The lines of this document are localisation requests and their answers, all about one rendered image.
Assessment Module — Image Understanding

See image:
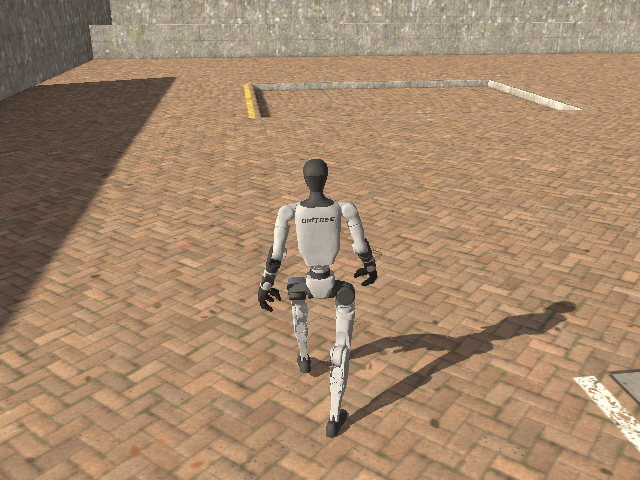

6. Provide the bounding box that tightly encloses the robot left foot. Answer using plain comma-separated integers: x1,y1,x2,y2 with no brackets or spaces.
297,354,311,373

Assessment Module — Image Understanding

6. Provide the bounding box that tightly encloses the left robot forearm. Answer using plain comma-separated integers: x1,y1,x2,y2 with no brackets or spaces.
260,245,281,291

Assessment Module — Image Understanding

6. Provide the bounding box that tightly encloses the left robot upper arm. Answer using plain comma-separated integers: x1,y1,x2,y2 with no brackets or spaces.
271,203,296,261

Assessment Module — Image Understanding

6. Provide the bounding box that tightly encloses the robot right hand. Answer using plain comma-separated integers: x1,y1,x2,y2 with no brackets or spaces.
354,268,378,286

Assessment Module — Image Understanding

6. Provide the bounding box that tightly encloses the robot left hand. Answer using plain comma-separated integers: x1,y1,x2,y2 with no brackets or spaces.
258,286,281,312

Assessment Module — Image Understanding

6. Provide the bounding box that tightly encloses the robot left shin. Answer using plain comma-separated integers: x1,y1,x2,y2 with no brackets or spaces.
292,305,308,361

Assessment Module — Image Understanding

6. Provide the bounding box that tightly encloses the right robot upper arm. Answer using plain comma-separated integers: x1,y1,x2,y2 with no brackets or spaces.
338,201,368,254

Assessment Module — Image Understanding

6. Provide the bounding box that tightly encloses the right robot forearm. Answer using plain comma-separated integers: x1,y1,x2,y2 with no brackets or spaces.
358,238,376,272

